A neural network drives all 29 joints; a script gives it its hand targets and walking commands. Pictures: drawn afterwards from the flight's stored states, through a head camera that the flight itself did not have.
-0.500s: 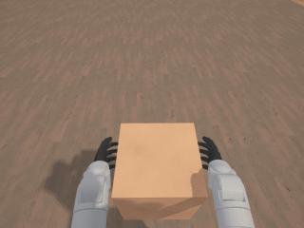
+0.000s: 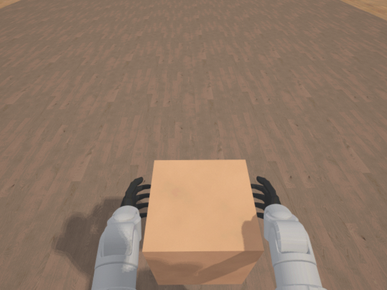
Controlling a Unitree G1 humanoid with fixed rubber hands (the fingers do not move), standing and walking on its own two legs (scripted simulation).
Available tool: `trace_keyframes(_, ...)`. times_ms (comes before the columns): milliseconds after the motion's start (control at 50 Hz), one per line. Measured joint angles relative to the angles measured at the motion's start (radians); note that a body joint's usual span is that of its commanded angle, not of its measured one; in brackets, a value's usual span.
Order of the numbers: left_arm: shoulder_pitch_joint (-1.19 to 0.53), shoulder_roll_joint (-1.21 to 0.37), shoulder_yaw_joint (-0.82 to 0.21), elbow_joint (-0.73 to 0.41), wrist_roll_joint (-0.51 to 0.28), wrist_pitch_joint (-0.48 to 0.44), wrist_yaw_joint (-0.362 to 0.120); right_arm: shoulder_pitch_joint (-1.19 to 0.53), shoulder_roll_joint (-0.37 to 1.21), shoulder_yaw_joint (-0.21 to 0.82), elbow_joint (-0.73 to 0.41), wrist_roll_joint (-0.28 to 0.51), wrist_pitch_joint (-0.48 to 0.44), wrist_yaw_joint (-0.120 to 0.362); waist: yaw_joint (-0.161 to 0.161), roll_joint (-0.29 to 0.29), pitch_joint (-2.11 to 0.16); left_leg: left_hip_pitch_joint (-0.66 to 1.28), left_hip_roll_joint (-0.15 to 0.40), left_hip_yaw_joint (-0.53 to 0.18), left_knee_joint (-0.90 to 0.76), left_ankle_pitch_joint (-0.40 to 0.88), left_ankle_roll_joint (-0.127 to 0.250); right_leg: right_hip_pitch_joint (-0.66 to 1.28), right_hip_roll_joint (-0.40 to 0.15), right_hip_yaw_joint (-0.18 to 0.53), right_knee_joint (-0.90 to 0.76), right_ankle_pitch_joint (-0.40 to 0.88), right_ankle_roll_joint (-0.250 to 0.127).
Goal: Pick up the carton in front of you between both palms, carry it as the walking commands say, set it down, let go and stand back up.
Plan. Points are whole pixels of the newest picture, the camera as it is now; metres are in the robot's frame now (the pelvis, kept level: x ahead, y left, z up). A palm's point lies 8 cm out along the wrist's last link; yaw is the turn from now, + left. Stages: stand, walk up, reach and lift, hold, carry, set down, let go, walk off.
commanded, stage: carry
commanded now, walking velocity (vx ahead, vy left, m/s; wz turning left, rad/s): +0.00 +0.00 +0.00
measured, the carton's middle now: (200, 224) +0.30 +0.00 -0.05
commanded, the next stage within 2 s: hold in 0.82 s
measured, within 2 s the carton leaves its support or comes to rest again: neither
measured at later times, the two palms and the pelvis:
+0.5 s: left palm (124, 221) +0.27 +0.16 +0.04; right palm (270, 219) +0.27 -0.14 +0.04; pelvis -0.02 +0.01 +0.00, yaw +0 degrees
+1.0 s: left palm (108, 235) +0.24 +0.18 +0.04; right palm (258, 220) +0.26 -0.12 +0.04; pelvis -0.03 +0.00 +0.01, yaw +7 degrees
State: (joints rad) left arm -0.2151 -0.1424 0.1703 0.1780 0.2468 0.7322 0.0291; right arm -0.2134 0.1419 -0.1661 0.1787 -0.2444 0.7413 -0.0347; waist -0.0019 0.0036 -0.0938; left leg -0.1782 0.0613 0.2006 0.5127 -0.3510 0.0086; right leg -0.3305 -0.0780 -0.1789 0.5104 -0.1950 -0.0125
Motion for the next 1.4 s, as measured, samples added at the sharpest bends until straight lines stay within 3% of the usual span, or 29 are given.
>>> trace_keyframes(820,-0.003,-0.001,-0.001,-0.008,0.001,0.005,0.001,-0.002,0.0,0.0,-0.009,0.001,0.002,0.0,0.002,-0.001,0.011,-0.05,-0.014,0.008,0.03,0.017,0.026,-0.034,-0.019,0.01,-0.009,0.046,0.014)
trace_keyframes(860,-0.011,-0.003,-0.002,0.004,0.005,-0.012,-0.006,0.005,0.0,-0.003,-0.027,-0.004,-0.001,0.001,-0.007,0.007,0.064,-0.002,-0.029,-0.036,0.005,0.036,0.043,0.028,0.007,0.063,-0.043,0.061,0.009)
trace_keyframes(920,-0.014,-0.003,-0.01,0.027,0.008,-0.037,-0.015,0.032,-0.005,-0.003,-0.053,-0.004,-0.008,0.007,-0.018,0.008,0.116,0.065,-0.054,-0.095,-0.056,0.068,0.03,0.115,0.037,0.166,-0.105,0.07,0.026)
trace_keyframes(1020,-0.009,-0.002,0.004,0.041,0.006,-0.043,-0.016,0.023,-0.004,-0.001,-0.021,-0.007,-0.018,0.011,0.003,0.002,0.143,0.119,-0.079,-0.159,-0.107,0.106,0.02,0.18,0.052,0.229,-0.133,0.069,0.052)
trace_keyframes(1280,-0.064,-0.014,0.071,0.124,0.029,-0.038,-0.032,-0.065,0.014,-0.057,0.087,-0.066,-0.01,0.023,0.003,0.032,0.125,0.13,-0.073,-0.27,-0.097,0.119,-0.016,0.223,0.09,0.206,-0.119,0.047,0.015)
trace_keyframes(1400,-0.13,-0.032,0.136,0.197,0.084,-0.059,-0.052,-0.116,0.028,-0.112,0.144,-0.083,-0.024,0.022,0.005,0.031,0.124,0.116,-0.064,-0.292,-0.079,0.109,-0.018,0.21,0.106,0.197,-0.1,0.038,-0.001)
